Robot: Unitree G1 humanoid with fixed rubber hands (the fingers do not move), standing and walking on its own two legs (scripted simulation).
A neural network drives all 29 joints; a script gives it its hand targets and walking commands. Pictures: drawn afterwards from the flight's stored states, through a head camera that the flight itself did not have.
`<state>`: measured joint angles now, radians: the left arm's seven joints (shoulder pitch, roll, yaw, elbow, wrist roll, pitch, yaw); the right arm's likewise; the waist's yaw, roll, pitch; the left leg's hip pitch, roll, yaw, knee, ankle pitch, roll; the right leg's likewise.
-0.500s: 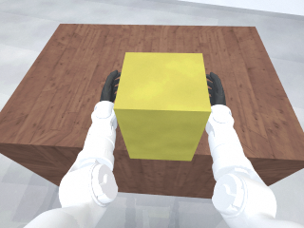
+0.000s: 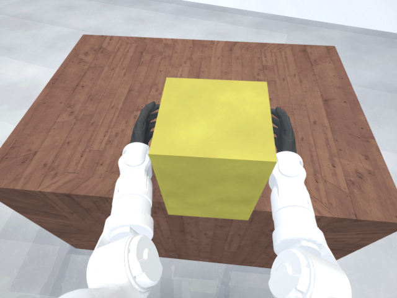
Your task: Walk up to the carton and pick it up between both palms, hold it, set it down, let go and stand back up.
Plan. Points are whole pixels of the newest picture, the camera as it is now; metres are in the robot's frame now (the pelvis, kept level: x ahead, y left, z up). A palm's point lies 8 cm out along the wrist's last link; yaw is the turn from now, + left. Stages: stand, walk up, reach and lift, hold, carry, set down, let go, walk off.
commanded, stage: reach and lift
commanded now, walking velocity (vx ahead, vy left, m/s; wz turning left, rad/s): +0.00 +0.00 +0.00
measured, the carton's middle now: (211, 156) +0.41 +0.01 +0.02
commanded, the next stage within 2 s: none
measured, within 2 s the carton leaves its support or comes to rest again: leaves its support in 1.20 s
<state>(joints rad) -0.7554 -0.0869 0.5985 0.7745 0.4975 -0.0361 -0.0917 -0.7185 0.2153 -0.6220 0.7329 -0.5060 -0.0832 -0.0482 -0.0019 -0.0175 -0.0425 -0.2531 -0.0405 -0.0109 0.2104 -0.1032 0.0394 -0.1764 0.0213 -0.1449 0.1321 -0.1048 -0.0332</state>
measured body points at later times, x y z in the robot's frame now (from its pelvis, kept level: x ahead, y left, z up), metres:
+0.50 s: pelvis -0.01 +0.01 +0.00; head +0.06 +0.01 +0.45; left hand +0.42 +0.16 +0.07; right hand +0.41 -0.13 +0.07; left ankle -0.01 +0.09 -0.75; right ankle -0.03 -0.09 -0.75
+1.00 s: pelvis -0.01 +0.00 +0.00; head +0.04 +0.01 +0.45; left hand +0.41 +0.16 +0.07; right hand +0.40 -0.13 +0.07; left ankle -0.01 +0.09 -0.75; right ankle -0.03 -0.09 -0.75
